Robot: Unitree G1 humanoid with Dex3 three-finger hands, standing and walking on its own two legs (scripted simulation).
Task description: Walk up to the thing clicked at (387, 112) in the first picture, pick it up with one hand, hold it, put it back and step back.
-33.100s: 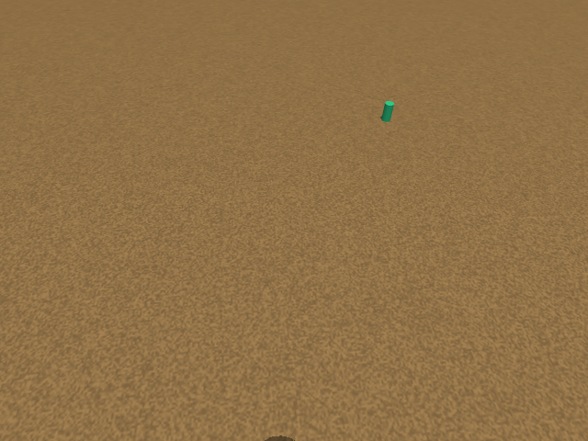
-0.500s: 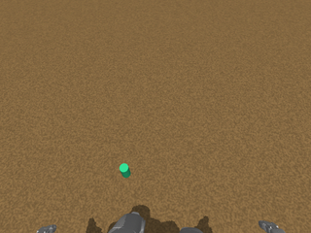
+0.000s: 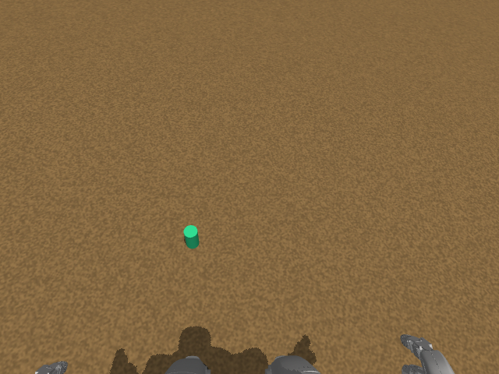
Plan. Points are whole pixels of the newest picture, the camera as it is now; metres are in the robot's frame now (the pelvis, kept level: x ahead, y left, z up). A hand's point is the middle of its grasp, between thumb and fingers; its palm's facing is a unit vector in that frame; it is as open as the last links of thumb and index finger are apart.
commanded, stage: step back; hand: left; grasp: from above
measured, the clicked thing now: (191, 237) +0.65 +0.19 -0.71
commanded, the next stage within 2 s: stand in 1.98 s
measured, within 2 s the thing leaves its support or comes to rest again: neither
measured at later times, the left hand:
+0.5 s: hand out of the picture -0.04 +0.26 -0.15, palm faces +0.06 -0.91 -0.41, open 7.3 cm
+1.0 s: hand out of the picture -0.28 +0.22 -0.13, palm faces +0.03 -0.89 -0.45, open 7.3 cm
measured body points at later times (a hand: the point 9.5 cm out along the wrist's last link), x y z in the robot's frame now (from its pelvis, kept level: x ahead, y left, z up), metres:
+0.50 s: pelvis -0.17 -0.02 -0.01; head -0.11 -0.01 +0.43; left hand -0.05 +0.31 -0.12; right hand -0.08 -0.33 -0.13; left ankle -0.17 +0.09 -0.73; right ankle -0.10 -0.15 -0.70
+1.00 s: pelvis -0.34 -0.06 +0.00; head -0.30 -0.09 +0.44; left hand -0.28 +0.26 -0.10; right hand -0.24 -0.38 -0.13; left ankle -0.36 +0.09 -0.67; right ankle -0.31 -0.17 -0.73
